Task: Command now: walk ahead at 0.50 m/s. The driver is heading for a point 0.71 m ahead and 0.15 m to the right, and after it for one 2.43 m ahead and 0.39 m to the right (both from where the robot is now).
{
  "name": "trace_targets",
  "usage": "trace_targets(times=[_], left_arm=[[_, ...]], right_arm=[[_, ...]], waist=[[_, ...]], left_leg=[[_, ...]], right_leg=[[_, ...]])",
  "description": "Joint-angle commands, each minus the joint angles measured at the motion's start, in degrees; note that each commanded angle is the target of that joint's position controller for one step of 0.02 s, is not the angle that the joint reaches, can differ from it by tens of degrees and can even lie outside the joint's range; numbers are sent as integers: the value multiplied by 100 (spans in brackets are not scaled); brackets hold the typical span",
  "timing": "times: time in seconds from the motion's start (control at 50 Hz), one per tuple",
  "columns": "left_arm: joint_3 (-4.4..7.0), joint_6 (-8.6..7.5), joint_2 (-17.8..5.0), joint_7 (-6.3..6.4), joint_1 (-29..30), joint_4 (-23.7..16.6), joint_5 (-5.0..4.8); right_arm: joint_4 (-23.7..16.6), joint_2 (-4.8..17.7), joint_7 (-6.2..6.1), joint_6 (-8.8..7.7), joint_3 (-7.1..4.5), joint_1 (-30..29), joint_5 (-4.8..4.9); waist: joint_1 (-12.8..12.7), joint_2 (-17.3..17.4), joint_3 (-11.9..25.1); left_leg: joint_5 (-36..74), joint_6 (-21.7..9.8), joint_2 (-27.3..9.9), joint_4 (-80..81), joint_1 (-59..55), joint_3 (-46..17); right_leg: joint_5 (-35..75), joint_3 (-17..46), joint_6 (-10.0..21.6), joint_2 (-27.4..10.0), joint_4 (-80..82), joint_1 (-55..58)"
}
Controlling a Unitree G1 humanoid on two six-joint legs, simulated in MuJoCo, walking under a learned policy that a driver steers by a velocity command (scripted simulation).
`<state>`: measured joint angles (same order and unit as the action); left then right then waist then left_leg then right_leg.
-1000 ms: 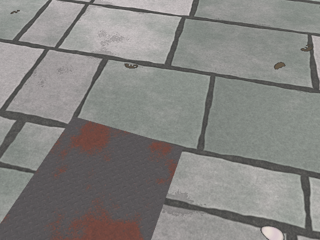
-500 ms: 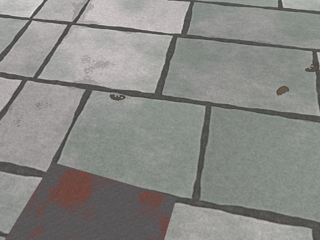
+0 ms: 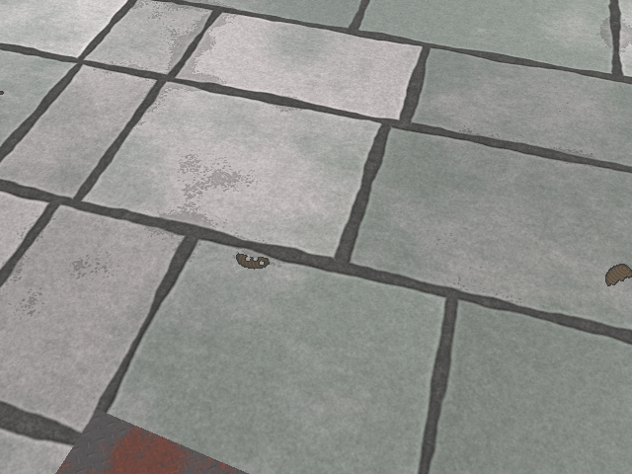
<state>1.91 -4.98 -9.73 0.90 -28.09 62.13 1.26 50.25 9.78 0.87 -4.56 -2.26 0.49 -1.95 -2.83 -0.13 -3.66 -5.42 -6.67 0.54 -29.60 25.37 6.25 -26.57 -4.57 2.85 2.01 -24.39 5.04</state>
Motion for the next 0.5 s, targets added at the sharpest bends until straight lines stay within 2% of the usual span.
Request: trace_targets(times=[0.02,0.04,0.06,0.08,0.1,0.12,0.16,0.22,0.32,0.38,0.44,0.48,0.5], left_arm=[[21,-35,-159,-63,-718,-433,-289],[159,1,-714,-39,-171,-431,-118],[175,-28,-698,-69,353,-616,-85],[167,-44,-607,-84,555,-642,-73],[180,11,-545,-100,591,-624,4],[156,92,-399,-141,385,-584,61],[159,198,-326,-191,438,-603,97],[177,285,-407,-248,1132,-837,95],[131,285,-402,-270,2266,-1214,19],[79,262,-355,-265,2759,-1372,-2],[68,217,-402,-254,3117,-1527,0],[86,171,-462,-244,3131,-1588,0],[106,144,-494,-227,2968,-1560,-2]], right_arm=[[515,1652,-85,-35,-490,2846,-142],[431,1349,-38,39,-439,2290,76],[331,1008,-18,30,-328,1691,120],[331,722,3,-14,-247,1452,95],[389,569,-19,-55,-195,1428,104],[475,450,-50,-80,-147,1492,126],[629,526,-76,-167,-145,1827,135],[715,711,-94,-199,-160,2121,144],[817,664,-92,-173,-101,2630,147],[916,670,-117,-175,-83,2938,131],[1011,699,-160,-151,-84,3129,79],[1044,763,-196,-136,-104,3084,51],[1035,804,-210,-132,-114,2973,44]], waist=[[863,1513,2077],[760,444,1562],[581,303,755],[437,80,391],[290,126,221],[134,251,227],[72,271,178],[126,289,-17],[391,329,-183],[544,396,-220],[623,423,-292],[541,433,-296],[422,454,-221]], left_leg=[[-607,-1447,-2629,1121,-4525,-4244],[-1167,-1209,-2283,1387,-3922,-4125],[-1065,-998,-2089,1556,-3051,-3229],[-502,-821,-1830,1773,-2418,-2671],[-78,-642,-1570,1875,-2010,-2198],[44,-528,-1423,2000,-1727,-1861],[636,-575,-1339,2075,-1637,-1613],[662,-531,-1200,2313,-1721,-1289],[1270,-384,-1031,2360,-2149,-960],[1694,-366,-1064,2273,-2533,-837],[2086,-447,-1232,2069,-3068,-817],[2617,-437,-1360,1817,-3336,-795],[3232,-383,-1372,1567,-3360,-724]], right_leg=[[-361,14,198,262,-4986,-3513],[-45,769,306,-89,-5283,-3990],[506,757,321,-322,-5056,-4118],[837,735,308,-503,-4738,-3927],[963,717,266,-621,-4465,-3689],[1050,683,201,-695,-4242,-3404],[1101,571,87,-710,-4030,-3371],[1653,424,-60,-840,-3527,-3942],[2459,191,-193,-807,-2245,-4345],[2680,43,-137,-663,-1575,-4275],[2495,-10,7,-556,-1145,-4308],[2142,-25,161,-471,-908,-4140],[1924,-79,262,-357,-772,-3805]])
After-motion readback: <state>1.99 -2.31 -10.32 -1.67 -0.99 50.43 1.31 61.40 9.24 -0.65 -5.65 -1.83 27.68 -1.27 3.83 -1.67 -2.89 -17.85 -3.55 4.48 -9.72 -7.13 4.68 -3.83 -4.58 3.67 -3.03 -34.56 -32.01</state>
